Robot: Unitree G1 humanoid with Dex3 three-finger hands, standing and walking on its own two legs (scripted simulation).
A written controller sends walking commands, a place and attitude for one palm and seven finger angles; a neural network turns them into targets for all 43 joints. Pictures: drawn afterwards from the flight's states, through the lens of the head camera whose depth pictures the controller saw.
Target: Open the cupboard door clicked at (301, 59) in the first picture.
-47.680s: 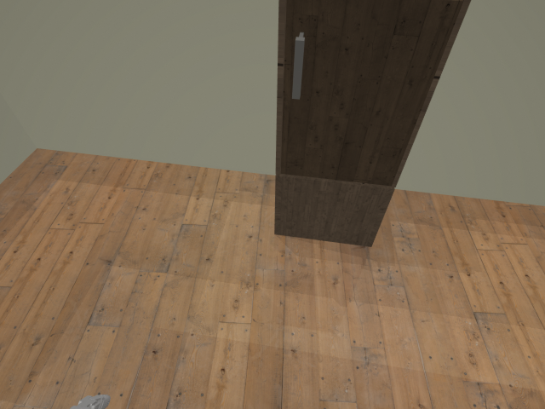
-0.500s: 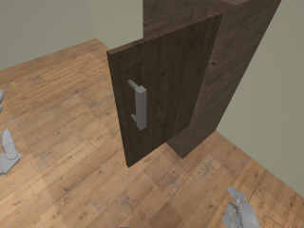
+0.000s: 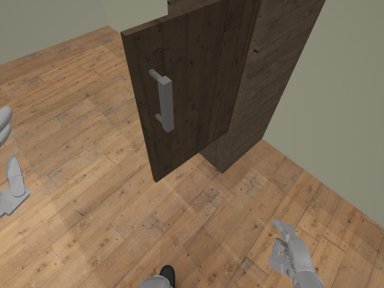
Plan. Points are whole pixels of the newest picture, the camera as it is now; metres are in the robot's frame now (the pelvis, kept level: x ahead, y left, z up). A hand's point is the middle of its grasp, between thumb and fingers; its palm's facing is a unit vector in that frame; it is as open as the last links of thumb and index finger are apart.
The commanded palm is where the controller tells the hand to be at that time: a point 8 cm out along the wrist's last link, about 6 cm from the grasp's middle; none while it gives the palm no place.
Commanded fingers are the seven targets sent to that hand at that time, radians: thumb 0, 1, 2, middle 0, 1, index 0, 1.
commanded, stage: step back with the hand held close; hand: left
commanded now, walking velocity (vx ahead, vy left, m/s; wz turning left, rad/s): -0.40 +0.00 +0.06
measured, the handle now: (161, 102) +0.50 +0.12 +0.07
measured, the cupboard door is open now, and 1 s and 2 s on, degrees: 88 88 88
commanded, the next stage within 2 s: stop stepping back and stand still in 0.14 s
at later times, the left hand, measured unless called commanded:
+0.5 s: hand out of the picture +0.06 +0.24 +0.17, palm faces +0.42 -0.74 -0.52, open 7.4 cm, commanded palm +0.00 +0.27 +0.18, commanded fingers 0.00 0.90 0.90 -0.20 -0.30 -0.20 -0.30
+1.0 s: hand out of the picture +0.00 +0.26 +0.17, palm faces +0.48 -0.75 -0.45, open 7.4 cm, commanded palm -0.06 +0.29 +0.18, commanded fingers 0.00 0.90 0.90 -0.20 -0.30 -0.20 -0.30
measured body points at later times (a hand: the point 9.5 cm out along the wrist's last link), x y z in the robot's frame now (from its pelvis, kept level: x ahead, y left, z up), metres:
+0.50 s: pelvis -0.12 -0.03 +0.01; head -0.11 -0.03 +0.46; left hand +0.03 +0.27 +0.20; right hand +0.05 -0.25 -0.08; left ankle -0.03 +0.08 -0.71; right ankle -0.13 -0.12 -0.74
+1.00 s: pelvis -0.18 -0.01 +0.00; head -0.19 -0.01 +0.45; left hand -0.03 +0.30 +0.19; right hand -0.01 -0.24 -0.08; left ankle -0.17 +0.11 -0.73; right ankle -0.14 -0.13 -0.73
